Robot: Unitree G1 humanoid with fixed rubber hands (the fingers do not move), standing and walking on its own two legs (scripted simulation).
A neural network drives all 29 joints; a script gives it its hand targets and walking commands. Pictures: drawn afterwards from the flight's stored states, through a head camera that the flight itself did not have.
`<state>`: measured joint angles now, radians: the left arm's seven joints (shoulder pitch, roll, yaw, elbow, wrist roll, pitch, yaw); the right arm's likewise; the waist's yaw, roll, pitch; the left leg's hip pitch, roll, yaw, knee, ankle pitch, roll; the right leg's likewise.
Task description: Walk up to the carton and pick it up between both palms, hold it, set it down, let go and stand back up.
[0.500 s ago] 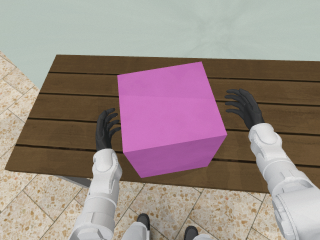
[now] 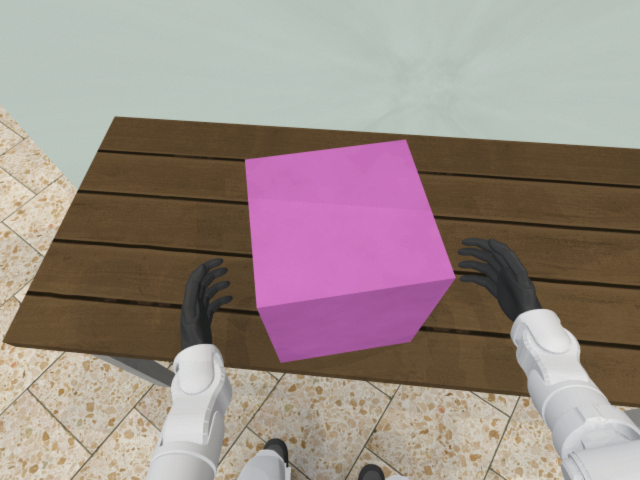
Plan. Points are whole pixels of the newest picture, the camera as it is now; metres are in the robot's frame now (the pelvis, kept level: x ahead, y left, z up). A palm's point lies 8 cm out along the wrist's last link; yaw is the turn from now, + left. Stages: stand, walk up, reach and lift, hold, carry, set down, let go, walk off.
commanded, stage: set down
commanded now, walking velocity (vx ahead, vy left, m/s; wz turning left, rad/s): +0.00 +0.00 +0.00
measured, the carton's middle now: (337, 261) +0.40 +0.04 -0.05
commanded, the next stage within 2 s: none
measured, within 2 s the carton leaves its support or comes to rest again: neither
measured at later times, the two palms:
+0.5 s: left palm (211, 377) +0.22 +0.18 -0.03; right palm (525, 367) +0.27 -0.20 -0.05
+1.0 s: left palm (194, 413) +0.18 +0.19 -0.04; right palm (555, 401) +0.24 -0.23 -0.04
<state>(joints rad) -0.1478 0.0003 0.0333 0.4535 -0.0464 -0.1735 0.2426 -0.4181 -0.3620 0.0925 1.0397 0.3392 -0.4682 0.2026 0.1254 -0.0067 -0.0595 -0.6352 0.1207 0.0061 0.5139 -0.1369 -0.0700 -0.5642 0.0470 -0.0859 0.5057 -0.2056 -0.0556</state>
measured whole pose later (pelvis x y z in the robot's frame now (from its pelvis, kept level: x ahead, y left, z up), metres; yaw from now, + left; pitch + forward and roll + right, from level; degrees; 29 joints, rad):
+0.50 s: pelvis +0.00 +0.00 +0.00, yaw +1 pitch +11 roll -1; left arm 0.11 -0.04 -0.03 0.36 -0.02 -0.30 0.24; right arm -0.13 -0.32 0.13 0.93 0.34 -0.64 0.21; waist 0.08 0.01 0.00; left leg -0.55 0.11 -0.01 0.52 -0.16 -0.07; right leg -0.48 0.03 -0.10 0.53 -0.24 -0.05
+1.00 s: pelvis +0.03 -0.01 +0.01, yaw +1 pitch +1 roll +1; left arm 0.29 0.02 0.01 0.41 -0.02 -0.29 0.21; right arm 0.08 -0.32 0.20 0.89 0.41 -0.60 0.20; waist 0.07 -0.04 0.00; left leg -0.29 0.10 0.01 0.47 -0.20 -0.08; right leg -0.24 0.02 -0.08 0.52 -0.31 -0.06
